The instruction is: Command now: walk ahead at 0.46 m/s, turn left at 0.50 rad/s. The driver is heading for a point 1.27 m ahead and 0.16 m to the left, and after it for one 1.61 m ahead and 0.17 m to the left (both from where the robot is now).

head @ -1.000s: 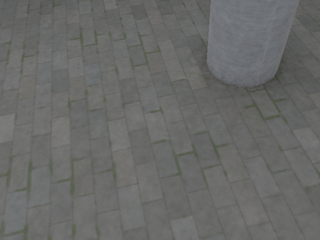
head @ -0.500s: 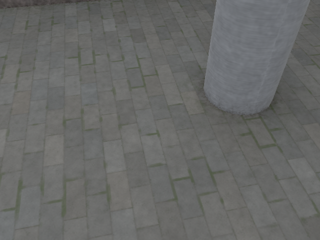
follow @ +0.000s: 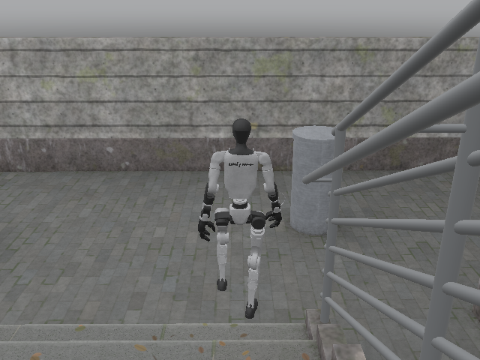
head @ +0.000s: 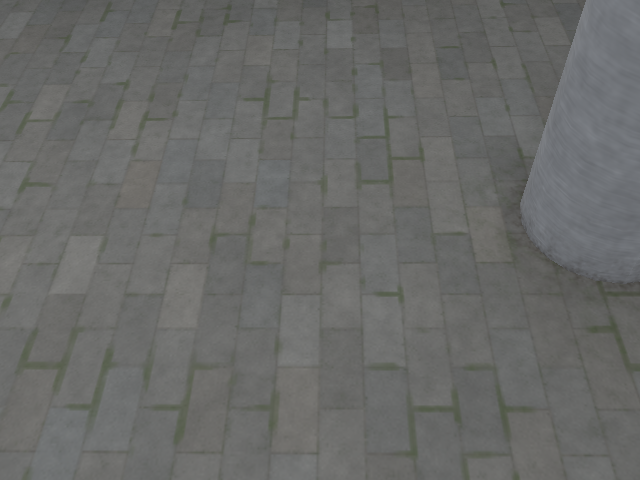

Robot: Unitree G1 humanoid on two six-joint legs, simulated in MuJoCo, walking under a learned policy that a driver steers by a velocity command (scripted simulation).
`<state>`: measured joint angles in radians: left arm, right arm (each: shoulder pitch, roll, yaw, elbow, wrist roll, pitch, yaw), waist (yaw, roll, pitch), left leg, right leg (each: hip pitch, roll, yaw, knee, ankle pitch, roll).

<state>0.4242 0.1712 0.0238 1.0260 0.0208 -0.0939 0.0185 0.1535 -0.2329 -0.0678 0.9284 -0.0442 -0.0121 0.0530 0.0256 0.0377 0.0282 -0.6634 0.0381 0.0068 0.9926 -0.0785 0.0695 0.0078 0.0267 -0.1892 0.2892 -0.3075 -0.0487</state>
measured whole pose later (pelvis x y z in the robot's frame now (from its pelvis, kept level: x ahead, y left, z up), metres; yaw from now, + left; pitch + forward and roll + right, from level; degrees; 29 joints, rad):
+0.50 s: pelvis +0.25 +0.06 +0.00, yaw +17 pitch +1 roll +0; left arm 0.09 0.24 0.05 0.82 0.04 -0.02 -0.01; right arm 0.36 -0.24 -0.07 0.95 0.00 -0.05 0.01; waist -0.05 -0.02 0.04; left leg -0.11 -0.16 -0.07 0.31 -0.20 0.15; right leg -0.68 -0.13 0.05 0.93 -0.12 0.04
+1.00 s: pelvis +0.55 +0.09 +0.00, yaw +18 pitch +0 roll -1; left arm 0.36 0.23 0.05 0.93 0.00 -0.07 -0.01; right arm 0.19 -0.25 -0.04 0.84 -0.05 -0.06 0.02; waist 0.02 0.03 0.04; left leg -0.53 0.04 -0.04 1.03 -0.27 0.02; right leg -0.18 0.10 0.01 0.34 -0.16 -0.10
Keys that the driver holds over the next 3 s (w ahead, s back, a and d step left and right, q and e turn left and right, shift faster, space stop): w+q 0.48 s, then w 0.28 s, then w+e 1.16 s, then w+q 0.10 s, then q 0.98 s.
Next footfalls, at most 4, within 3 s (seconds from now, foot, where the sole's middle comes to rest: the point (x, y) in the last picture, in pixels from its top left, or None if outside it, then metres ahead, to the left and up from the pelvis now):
0.18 left None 0.25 0.09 -0.78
0.76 right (333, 423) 0.61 0.04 -0.78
1.28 left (226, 345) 0.80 0.30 -0.78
1.80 right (322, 260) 1.06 0.08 -0.78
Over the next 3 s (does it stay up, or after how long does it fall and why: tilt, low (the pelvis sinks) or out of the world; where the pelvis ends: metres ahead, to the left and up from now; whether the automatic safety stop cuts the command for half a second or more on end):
stays up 1.24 0.06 0.00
